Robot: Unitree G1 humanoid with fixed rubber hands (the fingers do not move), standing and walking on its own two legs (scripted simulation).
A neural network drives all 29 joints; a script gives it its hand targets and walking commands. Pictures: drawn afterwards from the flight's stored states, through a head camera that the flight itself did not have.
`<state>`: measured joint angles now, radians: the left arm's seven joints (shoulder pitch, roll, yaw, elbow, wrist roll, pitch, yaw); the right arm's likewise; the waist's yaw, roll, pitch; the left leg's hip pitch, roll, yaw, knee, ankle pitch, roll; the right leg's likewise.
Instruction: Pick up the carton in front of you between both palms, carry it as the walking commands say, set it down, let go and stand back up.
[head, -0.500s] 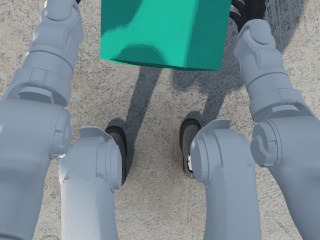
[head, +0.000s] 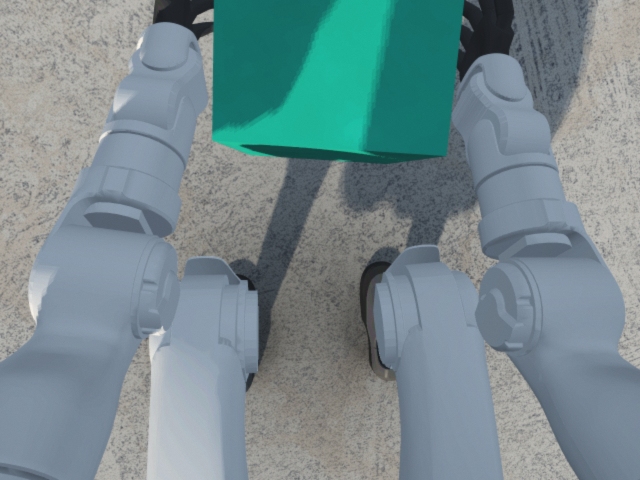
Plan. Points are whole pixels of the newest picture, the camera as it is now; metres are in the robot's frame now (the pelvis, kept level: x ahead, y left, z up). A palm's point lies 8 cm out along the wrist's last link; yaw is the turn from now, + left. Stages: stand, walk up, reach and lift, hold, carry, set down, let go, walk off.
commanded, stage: reach and lift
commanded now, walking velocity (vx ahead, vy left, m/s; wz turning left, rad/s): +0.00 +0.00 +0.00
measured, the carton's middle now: (329, 68) +0.53 -0.03 -0.21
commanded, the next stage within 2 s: none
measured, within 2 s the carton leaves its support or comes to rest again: neither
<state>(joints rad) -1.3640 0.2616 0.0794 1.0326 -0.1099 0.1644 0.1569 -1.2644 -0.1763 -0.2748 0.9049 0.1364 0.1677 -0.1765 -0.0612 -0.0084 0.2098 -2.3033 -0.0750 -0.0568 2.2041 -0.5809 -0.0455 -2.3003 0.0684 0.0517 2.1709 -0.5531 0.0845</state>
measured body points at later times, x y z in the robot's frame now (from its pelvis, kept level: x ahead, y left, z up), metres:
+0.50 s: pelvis -0.01 +0.00 +0.12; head +0.25 +0.01 +0.49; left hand +0.51 +0.14 +0.05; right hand +0.49 -0.17 +0.05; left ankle +0.10 +0.13 -0.33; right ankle +0.12 -0.14 -0.33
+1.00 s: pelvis +0.04 +0.00 +0.25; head +0.20 +0.00 +0.67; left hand +0.46 +0.15 +0.21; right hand +0.45 -0.16 +0.21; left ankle +0.10 +0.13 -0.33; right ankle +0.12 -0.14 -0.33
